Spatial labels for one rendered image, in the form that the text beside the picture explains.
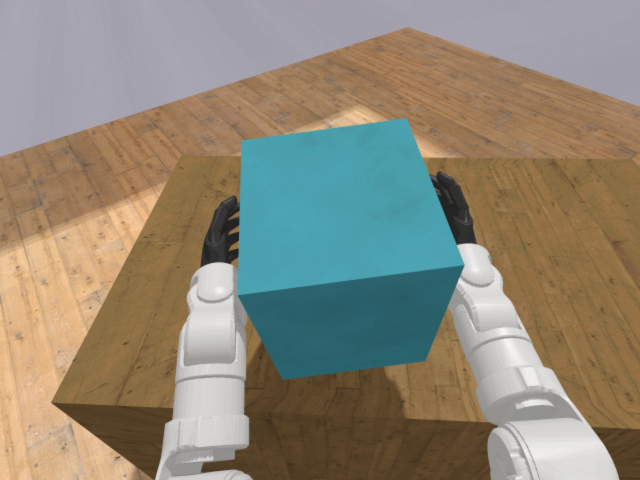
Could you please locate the robot right upper arm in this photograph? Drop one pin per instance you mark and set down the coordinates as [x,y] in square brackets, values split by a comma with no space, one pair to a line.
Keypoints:
[547,449]

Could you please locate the right robot forearm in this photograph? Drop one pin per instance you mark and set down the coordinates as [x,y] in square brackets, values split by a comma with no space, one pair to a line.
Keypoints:
[513,384]

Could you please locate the left robot forearm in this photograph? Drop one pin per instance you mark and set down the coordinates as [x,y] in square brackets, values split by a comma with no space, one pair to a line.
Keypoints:
[208,422]

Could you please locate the carton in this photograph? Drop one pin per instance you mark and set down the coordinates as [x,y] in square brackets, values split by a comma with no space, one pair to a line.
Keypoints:
[346,258]

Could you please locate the left robot hand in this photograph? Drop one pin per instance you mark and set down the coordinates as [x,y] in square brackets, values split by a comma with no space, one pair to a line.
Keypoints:
[217,241]

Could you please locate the right robot hand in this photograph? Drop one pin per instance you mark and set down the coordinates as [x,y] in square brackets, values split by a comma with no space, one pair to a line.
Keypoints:
[455,208]

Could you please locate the pedestal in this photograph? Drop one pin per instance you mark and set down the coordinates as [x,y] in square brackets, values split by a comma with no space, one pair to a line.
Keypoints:
[563,233]

